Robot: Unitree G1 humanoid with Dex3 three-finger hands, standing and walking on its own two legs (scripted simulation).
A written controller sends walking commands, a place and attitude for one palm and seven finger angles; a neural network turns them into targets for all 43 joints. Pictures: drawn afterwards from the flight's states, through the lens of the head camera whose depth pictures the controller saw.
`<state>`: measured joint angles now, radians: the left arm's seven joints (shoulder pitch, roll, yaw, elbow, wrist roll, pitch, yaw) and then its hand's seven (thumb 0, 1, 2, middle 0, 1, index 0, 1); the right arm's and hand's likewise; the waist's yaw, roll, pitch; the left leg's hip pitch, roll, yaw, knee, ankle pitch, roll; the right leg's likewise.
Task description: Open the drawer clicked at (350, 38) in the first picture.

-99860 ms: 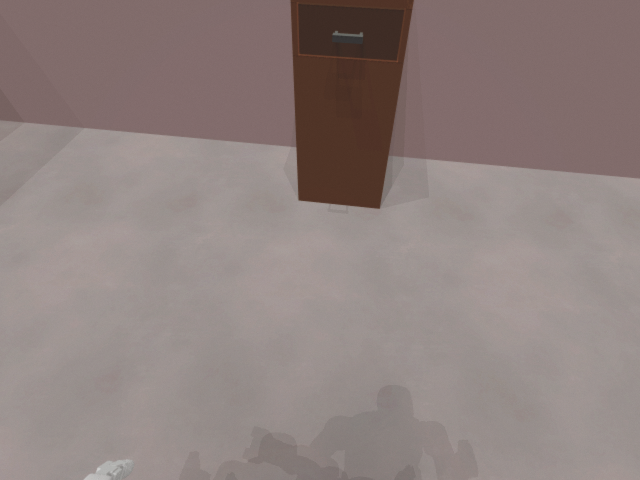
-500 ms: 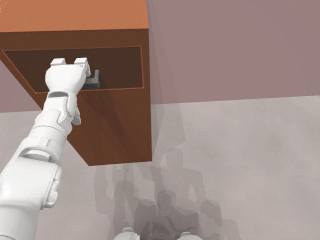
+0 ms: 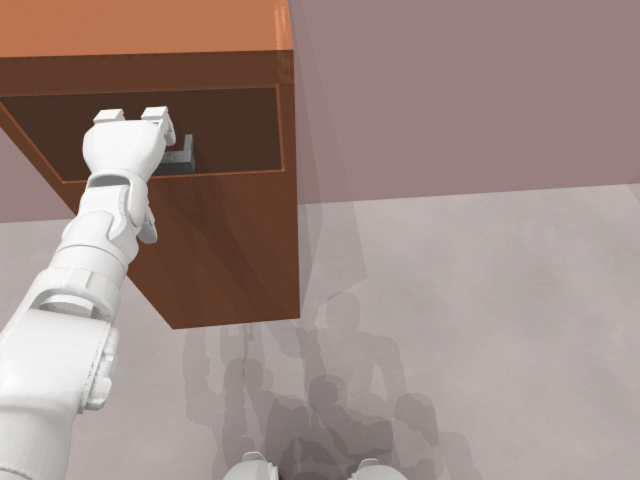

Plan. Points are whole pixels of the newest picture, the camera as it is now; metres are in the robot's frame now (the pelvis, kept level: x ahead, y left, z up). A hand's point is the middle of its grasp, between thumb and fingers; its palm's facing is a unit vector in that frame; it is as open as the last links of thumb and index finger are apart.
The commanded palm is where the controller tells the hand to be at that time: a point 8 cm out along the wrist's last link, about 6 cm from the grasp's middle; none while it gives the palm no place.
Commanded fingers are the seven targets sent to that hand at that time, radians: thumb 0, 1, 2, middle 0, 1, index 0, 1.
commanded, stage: lift the fingers back up to retry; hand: left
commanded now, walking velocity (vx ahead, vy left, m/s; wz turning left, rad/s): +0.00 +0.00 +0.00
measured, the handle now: (157, 152) +0.55 +0.21 +0.05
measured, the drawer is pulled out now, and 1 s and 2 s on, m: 0.00 0.00 0.00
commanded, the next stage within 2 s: re-aim the fingers above the handle in 0.68 s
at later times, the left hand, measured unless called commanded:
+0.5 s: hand (133, 153) +0.51 +0.22 +0.10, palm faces +0.02 -0.06 -1.00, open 13.6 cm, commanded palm +0.48 +0.21 +0.17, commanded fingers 0.00 -0.50 0.30 -0.30 -1.20 -0.30 -1.20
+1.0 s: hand (116, 153) +0.50 +0.23 +0.11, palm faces -0.01 -0.01 -1.00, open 13.8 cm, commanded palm +0.48 +0.22 +0.17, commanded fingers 0.00 -0.50 0.30 -0.30 -1.20 -0.30 -1.20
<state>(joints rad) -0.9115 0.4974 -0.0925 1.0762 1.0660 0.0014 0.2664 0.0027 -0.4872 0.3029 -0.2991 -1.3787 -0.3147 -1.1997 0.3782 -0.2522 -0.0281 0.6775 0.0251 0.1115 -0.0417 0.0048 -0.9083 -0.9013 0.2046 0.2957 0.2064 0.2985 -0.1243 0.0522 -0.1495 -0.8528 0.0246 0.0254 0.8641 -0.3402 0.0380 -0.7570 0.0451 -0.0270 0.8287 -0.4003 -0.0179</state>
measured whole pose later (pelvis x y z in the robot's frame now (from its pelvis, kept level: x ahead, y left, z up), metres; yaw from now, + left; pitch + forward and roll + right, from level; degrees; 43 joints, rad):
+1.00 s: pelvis +0.03 -0.02 +0.02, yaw +1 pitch +14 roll -1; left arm -0.79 0.53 -0.04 0.91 1.04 -0.03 0.17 0.00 -0.49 0.30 -0.32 -1.20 -0.32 -1.20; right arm 0.30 -0.26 -0.05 0.67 0.03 0.12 -0.05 0.00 -0.91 -0.90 0.20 0.30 0.21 0.30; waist -0.08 0.05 -0.11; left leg -0.62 0.02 0.02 0.69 -0.32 0.01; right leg -0.53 0.05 -0.02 0.67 -0.38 -0.04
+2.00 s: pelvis +0.02 +0.00 +0.02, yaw -2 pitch +14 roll -1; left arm -0.88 0.44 -0.09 0.98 1.06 0.05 0.27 0.00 -0.49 0.30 -0.41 -1.27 -0.36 -1.27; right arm 0.29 -0.25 0.00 0.70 0.05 0.15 -0.07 0.01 -0.91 -0.90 0.20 0.30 0.21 0.30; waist -0.10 0.07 -0.11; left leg -0.63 0.02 0.08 0.68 -0.29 0.04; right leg -0.56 0.04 0.03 0.67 -0.35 -0.01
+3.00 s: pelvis +0.02 -0.02 +0.02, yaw +1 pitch +13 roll -1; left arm -0.78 0.54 -0.08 0.91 1.03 -0.12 0.12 0.00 -0.49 0.30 -0.32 -1.21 -0.32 -1.21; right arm 0.37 -0.28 -0.06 0.69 0.04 0.11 -0.07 0.01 -0.91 -0.90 0.21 0.30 0.21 0.30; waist -0.07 0.05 -0.09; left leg -0.63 0.02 0.01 0.70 -0.30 0.01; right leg -0.54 0.05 -0.03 0.68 -0.37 -0.04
